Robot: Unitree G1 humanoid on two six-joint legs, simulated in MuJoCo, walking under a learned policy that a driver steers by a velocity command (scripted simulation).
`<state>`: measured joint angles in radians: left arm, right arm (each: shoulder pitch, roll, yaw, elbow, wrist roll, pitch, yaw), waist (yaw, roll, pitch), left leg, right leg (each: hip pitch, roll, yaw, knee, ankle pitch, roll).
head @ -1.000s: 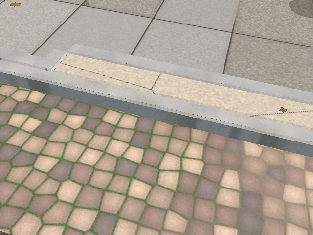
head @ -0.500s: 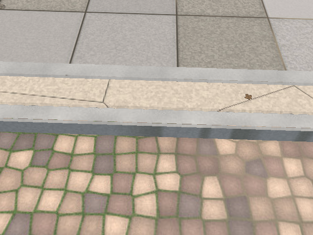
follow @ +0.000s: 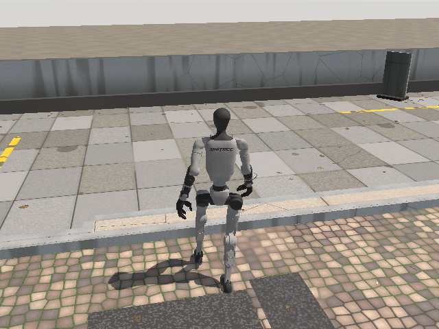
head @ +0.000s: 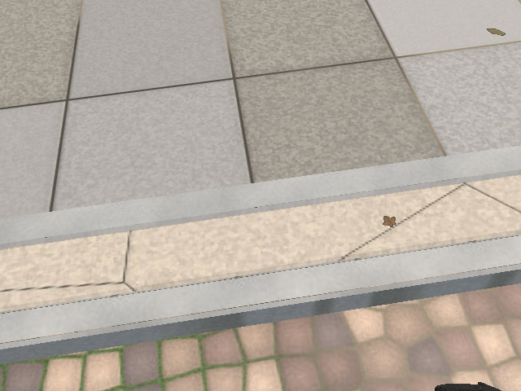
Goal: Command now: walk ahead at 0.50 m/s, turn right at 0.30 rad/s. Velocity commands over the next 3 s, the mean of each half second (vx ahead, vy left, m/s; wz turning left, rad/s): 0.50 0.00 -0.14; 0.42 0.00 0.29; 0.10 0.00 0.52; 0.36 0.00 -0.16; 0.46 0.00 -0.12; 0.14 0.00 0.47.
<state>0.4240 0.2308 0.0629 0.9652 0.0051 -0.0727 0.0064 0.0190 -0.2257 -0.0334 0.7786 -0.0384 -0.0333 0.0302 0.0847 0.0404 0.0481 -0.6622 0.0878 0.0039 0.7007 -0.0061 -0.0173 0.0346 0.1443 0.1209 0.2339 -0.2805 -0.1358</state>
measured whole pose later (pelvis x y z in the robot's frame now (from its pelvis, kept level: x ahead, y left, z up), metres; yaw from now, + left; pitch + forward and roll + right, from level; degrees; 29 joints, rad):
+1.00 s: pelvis +0.50 +0.01 +0.00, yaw +8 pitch +2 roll +0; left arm 0.49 0.17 0.02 1.02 0.04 -0.10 0.01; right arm 0.12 -0.18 -0.05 0.75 -0.03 0.04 -0.04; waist 0.01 0.03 0.02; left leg -1.05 0.01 0.04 1.84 -0.42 0.08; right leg -0.10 -0.03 -0.22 0.37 -0.30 -0.04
